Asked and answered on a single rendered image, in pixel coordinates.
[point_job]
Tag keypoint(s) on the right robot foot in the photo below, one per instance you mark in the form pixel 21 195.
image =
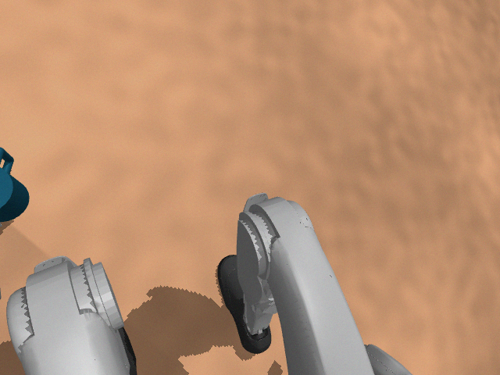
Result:
pixel 233 298

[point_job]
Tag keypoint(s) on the right robot hand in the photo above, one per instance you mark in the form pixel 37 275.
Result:
pixel 383 364

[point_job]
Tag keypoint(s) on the mug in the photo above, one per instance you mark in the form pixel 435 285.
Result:
pixel 14 197

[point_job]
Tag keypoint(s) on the left robot foot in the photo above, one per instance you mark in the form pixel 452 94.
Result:
pixel 129 351

